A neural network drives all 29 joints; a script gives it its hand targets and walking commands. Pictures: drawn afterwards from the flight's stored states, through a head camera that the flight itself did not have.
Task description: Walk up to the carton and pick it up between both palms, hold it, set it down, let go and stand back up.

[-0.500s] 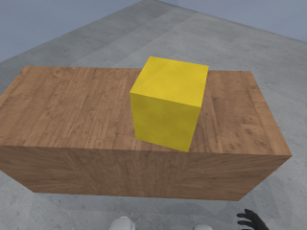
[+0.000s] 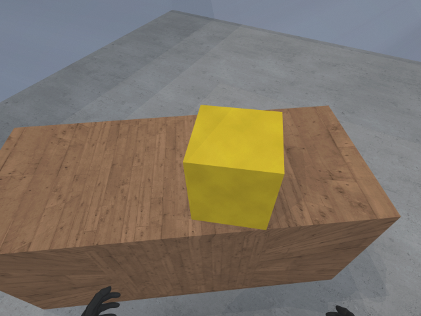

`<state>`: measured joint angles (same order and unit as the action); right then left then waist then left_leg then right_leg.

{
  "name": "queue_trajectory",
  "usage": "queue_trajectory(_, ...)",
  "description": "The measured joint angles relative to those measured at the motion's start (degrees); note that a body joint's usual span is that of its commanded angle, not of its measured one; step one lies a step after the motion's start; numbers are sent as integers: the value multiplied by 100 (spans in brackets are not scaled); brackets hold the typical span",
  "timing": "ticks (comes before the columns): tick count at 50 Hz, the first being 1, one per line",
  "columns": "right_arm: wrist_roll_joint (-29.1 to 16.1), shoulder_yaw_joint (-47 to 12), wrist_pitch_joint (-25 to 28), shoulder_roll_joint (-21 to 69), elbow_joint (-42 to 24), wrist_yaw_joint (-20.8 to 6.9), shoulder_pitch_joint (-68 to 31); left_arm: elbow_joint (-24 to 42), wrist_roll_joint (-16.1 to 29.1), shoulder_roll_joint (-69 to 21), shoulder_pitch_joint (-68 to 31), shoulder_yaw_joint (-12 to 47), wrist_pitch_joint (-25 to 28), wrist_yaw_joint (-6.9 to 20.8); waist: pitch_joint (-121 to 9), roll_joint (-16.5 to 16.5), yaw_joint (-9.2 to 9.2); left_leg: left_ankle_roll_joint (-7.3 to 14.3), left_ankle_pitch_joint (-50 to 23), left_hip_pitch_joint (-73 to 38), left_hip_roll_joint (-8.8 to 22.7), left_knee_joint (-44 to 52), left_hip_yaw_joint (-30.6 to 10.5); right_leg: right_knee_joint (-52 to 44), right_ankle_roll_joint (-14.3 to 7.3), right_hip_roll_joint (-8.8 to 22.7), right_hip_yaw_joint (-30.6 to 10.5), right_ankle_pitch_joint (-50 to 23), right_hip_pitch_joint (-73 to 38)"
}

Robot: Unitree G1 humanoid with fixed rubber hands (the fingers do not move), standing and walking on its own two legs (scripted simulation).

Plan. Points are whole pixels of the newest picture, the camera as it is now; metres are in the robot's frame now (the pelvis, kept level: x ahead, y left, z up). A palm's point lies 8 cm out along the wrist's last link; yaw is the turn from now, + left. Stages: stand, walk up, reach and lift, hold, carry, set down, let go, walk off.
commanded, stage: walk up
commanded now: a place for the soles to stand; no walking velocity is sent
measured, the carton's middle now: (234, 168) +0.48 -0.04 -0.06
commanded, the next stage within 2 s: none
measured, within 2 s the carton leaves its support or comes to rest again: neither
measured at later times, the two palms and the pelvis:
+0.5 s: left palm out of the picture +0.12 +0.25 -0.10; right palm out of the picture +0.08 -0.28 -0.10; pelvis +0.01 -0.01 +0.00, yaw -4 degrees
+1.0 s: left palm (131, 306) +0.17 +0.18 -0.10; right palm out of the picture +0.06 -0.33 -0.12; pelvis +0.06 -0.07 +0.00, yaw -6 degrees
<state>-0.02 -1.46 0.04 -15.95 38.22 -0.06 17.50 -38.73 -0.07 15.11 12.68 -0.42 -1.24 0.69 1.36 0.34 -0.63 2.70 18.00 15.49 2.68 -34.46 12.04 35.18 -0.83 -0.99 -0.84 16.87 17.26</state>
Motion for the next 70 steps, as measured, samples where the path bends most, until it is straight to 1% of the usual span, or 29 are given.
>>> queue_trajectory(8, -8, 72, -16, -102, -145, -13, -56, -207, -4, 0, -46, 31, -24, 41, -30, -106, 28, 6, -19, -177, 35, 171, 159, -146, 17, -58, -157, -70, -100)
queue_trajectory(16, 0, 115, -77, -158, -176, -10, -4, -335, -23, -3, 102, 14, -28, 68, 21, -58, 64, -25, 26, -244, 135, 165, 291, -166, -14, -165, -287, -95, -114)
queue_trajectory(26, 8, 119, -138, -146, -107, 0, 60, -344, 17, 50, 168, -22, -31, 53, 84, -5, 73, -91, 90, -269, 232, 82, 381, -52, -80, -263, -372, -44, -74)
queue_trajectory(28, 100, 157, -108, -128, -101, 23, 120, -319, -55, 59, 210, -53, -38, 101, 69, -29, 83, -75, 133, -297, 231, 63, 416, 74, -111, -271, -403, 90, -41)
queue_trajectory(29, 164, 183, -74, -125, -95, 56, 191, -303, -109, 57, 259, -85, -58, 147, 49, -38, 80, -54, 178, -329, 233, 40, 433, 265, -114, -258, -374, 351, 0)
queue_trajectory(31, 254, 227, -21, -167, -14, 132, 309, -278, -195, 27, 376, -144, -107, 238, 47, -9, 79, -41, 269, -429, 291, -9, 490, 769, -71, -142, -129, 743, 142)
queue_trajectory(33, 313, 274, 29, -204, 131, 187, 387, -271, -233, 5, 488, -179, -126, 307, 85, 5, 59, -103, 298, -584, 348, 42, 585, 1040, -11, 30, 20, 841, 277)
queue_trajectory(34, 327, 291, 53, -218, 200, 199, 430, -270, -241, -4, 529, -194, -118, 331, 112, 5, 33, -151, 300, -660, 373, 81, 622, 1024, 8, 122, 51, 818, 317)
queue_trajectory(36, 314, 305, 75, -246, 323, 195, 531, -261, -230, -22, 569, -221, -74, 362, 169, 8, -26, -256, 326, -777, 434, 108, 659, 699, 6, 290, 75, 563, 305)
queue_trajectory(38, 243, 286, 37, -265, 418, 153, 636, -240, -194, -23, 570, -232, 40, 341, 209, 16, -47, -395, 447, -769, 554, -83, 643, 197, -13, 340, 77, -211, 199)
queue_trajectory(39, 192, 271, -1, -272, 464, 121, 674, -260, -188, -42, 539, -230, 98, 301, 227, 86, -47, -435, 552, -701, 679, -276, 564, 241, -8, 255, 148, -325, 201)
queue_trajectory(40, 135, 250, -53, -259, 483, 85, 718, -266, -184, -54, 513, -209, 129, 249, 214, 136, -36, -411, 736, -581, 727, -482, 357, 317, -24, 181, 213, -229, 223)
queue_trajectory(42, 82, 217, -182, -213, 459, 37, 788, -256, -148, -77, 488, -155, 135, 126, 150, 146, 53, -375, 1421, -290, 536, -982, -236, 353, -106, 97, 240, -17, 240)
queue_trajectory(43, 83, 205, -230, -197, 440, 29, 792, -255, -137, -94, 476, -130, 122, 62, 137, 149, 90, -359, 1613, -138, 417, -1262, -483, 307, -145, 68, 244, 16, 215)
queue_trajectory(45, 85, 201, -243, -161, 385, 43, 768, -241, -156, -117, 449, -77, 91, -47, 153, 153, 126, -348, 1659, 146, 209, -1658, -831, 153, -172, 48, 278, -26, 122)
queue_trajectory(47, 85, 211, -197, -118, 315, 72, 755, -218, -185, -122, 420, -28, 61, -108, 160, 149, 141, -367, 1521, 353, 72, -1717, -1032, 6, -173, 60, 348, -69, 23)
queue_trajectory(50, 80, 240, -153, -48, 219, 92, 719, -177, -186, -107, 325, 13, 7, -134, 175, 120, 161, -395, 1108, 441, -31, -1269, -1162, -57, -150, 113, 479, -42, -72)
queue_trajectory(53, 92, 273, -89, 3, 104, 70, 655, -123, -135, -32, 164, 40, -59, -114, 202, 64, 122, -331, 90, 248, -92, -378, -1169, 219, -93, 200, 637, 157, -32)
queue_trajectory(54, 106, 284, -72, 44, 99, 60, 598, -126, -101, 19, 98, 35, -81, -99, 220, -35, 92, -302, -144, 221, -171, -307, -1180, 367, -64, 287, 655, 257, -5)
queue_trajectory(56, 121, 277, -65, 101, 44, 38, 506, -118, -12, 98, 22, 15, -130, -64, 182, -226, 51, -273, -87, 222, -314, -333, -1185, 527, -10, 428, 647, 401, 29)
queue_trajectory(58, 51, 273, -63, 87, -32, 13, 420, -78, 22, 131, -17, 4, -154, -56, 105, -262, 13, -250, 30, 295, -335, -409, -1260, 529, 18, 357, 588, 481, 44)
queue_trajectory(59, 22, 276, -67, 74, -58, 2, 362, -69, 17, 143, -39, 0, -147, -52, 89, -271, 8, -251, 54, 315, -339, -425, -1296, 469, 13, 330, 583, 344, 28)
queue_trajectory(62, -23, 281, -60, 5, -155, -26, 207, -83, -34, 135, -92, 12, -70, -38, 47, -204, 23, -294, 17, 348, -318, -364, -1422, 272, -19, 290, 695, 295, -46)
queue_trajectory(66, -4, 287, -23, -77, -302, -51, 47, -67, -24, 156, -121, 45, 6, -21, 26, -124, 52, -301, -62, 365, -358, -263, -1545, 134, -37, 317, 822, 281, -100)
queue_trajectory(70, 12, 308, -30, -122, -368, -57, -59, -30, -17, 182, -151, 60, -24, -5, 35, -29, 64, -298, -45, 388, -417, -328, -1678, 147, -35, 366, 958, 326, -161)
